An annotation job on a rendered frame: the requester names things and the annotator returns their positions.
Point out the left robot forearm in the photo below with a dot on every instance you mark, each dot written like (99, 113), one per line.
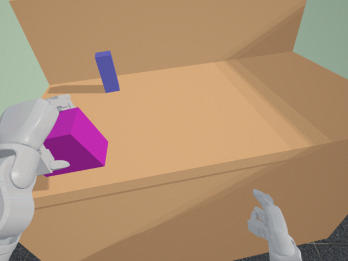
(18, 167)

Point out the left robot hand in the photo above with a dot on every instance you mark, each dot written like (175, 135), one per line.
(30, 122)

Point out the sponge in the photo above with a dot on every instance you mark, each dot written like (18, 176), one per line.
(76, 140)

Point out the table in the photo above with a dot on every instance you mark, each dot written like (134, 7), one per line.
(213, 103)

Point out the right robot forearm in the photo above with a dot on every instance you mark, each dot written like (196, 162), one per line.
(283, 248)

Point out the right robot hand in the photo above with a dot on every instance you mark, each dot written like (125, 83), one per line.
(272, 220)

